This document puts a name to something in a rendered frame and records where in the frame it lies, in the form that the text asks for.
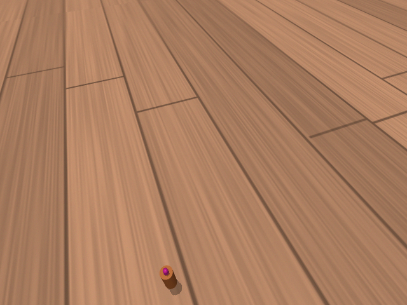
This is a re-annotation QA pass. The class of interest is bottle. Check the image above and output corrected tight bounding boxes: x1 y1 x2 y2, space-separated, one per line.
160 266 177 289

